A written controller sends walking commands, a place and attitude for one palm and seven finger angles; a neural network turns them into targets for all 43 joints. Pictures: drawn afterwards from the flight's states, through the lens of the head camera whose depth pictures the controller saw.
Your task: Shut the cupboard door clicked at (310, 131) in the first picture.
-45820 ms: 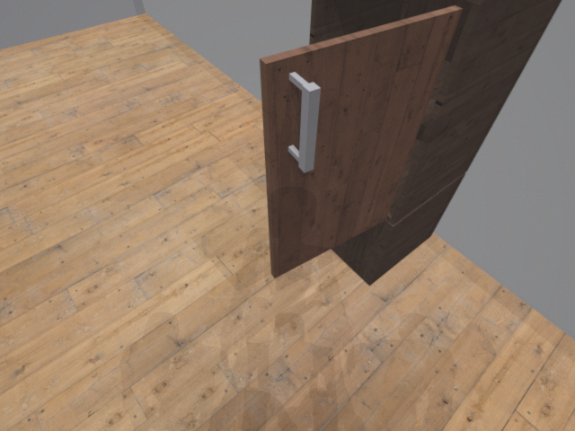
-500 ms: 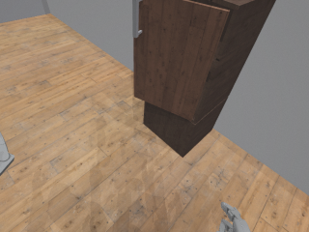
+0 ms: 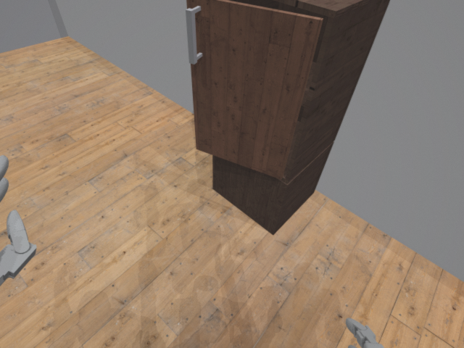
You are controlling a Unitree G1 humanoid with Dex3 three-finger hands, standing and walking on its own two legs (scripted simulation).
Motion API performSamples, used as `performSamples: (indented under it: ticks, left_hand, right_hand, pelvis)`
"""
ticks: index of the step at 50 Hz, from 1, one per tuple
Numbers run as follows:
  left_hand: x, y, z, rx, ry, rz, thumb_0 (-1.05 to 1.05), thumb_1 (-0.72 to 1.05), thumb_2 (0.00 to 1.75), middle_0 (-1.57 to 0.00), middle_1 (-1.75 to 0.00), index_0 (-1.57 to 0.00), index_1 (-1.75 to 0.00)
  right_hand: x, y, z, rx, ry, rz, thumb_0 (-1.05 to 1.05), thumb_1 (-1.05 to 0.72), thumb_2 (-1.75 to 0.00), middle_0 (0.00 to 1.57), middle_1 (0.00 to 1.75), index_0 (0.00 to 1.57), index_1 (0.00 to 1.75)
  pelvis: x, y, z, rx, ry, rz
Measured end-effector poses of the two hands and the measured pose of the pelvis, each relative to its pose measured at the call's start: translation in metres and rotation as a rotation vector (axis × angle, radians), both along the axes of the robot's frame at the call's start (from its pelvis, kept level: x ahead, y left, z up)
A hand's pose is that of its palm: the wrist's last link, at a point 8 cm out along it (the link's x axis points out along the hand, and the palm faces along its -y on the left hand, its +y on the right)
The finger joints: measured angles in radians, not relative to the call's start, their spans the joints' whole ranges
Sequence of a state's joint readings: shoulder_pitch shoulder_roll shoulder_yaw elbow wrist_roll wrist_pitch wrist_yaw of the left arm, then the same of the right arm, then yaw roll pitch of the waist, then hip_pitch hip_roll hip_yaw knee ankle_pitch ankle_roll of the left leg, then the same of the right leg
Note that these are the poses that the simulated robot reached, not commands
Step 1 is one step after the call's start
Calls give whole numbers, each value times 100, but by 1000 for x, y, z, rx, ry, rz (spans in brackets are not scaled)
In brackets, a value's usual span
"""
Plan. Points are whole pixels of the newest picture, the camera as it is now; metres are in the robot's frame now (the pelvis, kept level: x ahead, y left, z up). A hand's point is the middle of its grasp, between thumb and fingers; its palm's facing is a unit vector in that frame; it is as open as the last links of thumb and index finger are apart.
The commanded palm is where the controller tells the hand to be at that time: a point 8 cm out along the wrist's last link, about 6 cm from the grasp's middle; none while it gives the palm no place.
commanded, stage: stop stepping back and stand still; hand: left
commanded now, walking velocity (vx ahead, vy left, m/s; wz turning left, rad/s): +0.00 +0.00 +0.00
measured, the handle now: (195, 35) +0.93 +0.15 +0.15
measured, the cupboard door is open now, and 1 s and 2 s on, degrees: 18 18 18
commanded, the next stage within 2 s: let the arm hang, fingers relaxed in 0.06 s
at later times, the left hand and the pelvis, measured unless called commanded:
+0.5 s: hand out of the picture +0.07 +0.17 -0.17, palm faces +0.00 -0.99 -0.15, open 7.2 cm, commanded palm none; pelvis +0.01 +0.00 +0.00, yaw +1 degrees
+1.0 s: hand out of the picture +0.05 +0.23 -0.15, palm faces +0.00 -0.95 -0.32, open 7.4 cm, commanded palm none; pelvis +0.01 +0.00 +0.01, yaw -1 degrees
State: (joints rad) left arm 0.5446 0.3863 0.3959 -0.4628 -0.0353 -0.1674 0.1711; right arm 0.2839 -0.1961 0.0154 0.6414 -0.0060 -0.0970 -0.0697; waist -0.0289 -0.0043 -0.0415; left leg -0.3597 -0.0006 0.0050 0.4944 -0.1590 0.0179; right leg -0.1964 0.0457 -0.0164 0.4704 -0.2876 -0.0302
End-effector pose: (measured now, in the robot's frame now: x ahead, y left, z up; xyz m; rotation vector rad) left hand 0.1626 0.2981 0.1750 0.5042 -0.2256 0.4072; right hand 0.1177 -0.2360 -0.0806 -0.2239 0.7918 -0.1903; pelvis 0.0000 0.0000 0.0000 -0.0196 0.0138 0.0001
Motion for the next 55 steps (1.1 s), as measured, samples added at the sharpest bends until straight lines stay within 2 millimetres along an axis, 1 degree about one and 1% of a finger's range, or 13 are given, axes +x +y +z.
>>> performSamples:
  ticks: [4, 8, 9, 11, 13, 15, 17, 20, 24, 30, 36, 45, 55]
  left_hand:
    - [-3, -5, 6, 23, -13, -20, 2, 88, 90, -21, -30, -21, -30]
    - [4, 5, 10, 26, -44, 19, 1, 88, 90, -21, -30, -21, -30]
    - [9, 8, 3, 27, -22, 21, 1, 88, 90, -21, -30, -21, -30]
    - [26, 15, -36, -26, 150, 25, 1, 89, 90, -20, -30, -20, -30]
    - [36, 14, -93, -114, 401, 34, 0, 89, 90, -20, -30, -20, -30]
    - [31, 4, -154, -197, 656, 28, 0, 90, 90, -20, -29, -19, -30]
    - [12, -15, -207, -276, 874, 8, 1, 90, 90, -19, -29, -19, -30]
    - [-30, -47, -269, -400, 1121, -17, 1, 90, 90, -20, -29, -19, -30]
    - [-89, -79, -317, -554, 1342, 16, 1, 92, 90, -20, -30, -20, -30]
    - [-147, -61, -326, -586, 1501, 144, 0, 96, 90, -21, -30, -20, -30]
    - [-169, -34, -310, -533, 1552, 244, 1, 93, 90, -20, -30, -20, -30]
    - [-145, -14, -292, -457, 1487, 262, 1, 91, 90, -20, -29, -20, -30]
    - [-105, -30, -297, -472, 1418, 170, 0, 90, 90, -20, -29, -20, -30]
  right_hand:
    - [17, 4, -1, 15, -13, 13, 2, -90, -90, 20, 30, 20, 30]
    - [37, 7, 1, 16, -34, 20, 2, -90, -90, 20, 30, 20, 30]
    - [43, 7, 0, 26, -47, 41, 2, -90, -90, 20, 30, 20, 30]
    - [53, 5, -8, 39, -41, 91, 2, -90, -90, 20, 30, 20, 30]
    - [60, -1, -16, 39, -24, 107, 1, -90, -90, 20, 30, 20, 30]
    - [60, -8, -22, 35, -1, 99, 1, -90, -90, 20, 30, 20, 30]
    - [52, -14, -25, 24, 37, 84, 1, -90, -90, 20, 30, 20, 30]
    - [28, -25, -27, -9, 136, 66, 1, -90, -90, 20, 30, 20, 30]
    - [-15, -38, -26, -59, 311, 31, 1, -90, -90, 20, 30, 20, 30]
    - [-67, -45, -29, -73, 503, -28, 1, -90, -90, 20, 30, 20, 30]
    - [-86, -37, -42, -20, 544, -62, 1, -90, -90, 20, 30, 20, 30]
    - [-81, -20, -55, 53, 512, -61, 1, -90, -90, 20, 30, 20, 30]
    - [-72, -26, -47, 33, 490, -74, 1, -90, -90, 20, 30, 20, 30]
  pelvis:
    - [10, -1, -2, -9, 1, -5]
    - [21, 0, -1, -2, -6, -8]
    - [22, 1, -2, -3, -2, -3]
    - [20, 5, -5, 3, -1, 3]
    - [17, 9, -8, 8, 2, 0]
    - [13, 10, -9, 13, 1, -3]
    - [11, 9, -10, 17, -1, -6]
    - [9, 5, -9, 22, -6, -3]
    - [9, -2, -6, 18, -14, 6]
    - [11, -6, 0, 2, -24, 13]
    - [11, -2, 4, 1, -41, 5]
    - [11, 1, 7, 9, -53, -9]
    - [14, 1, 8, 14, -50, -15]
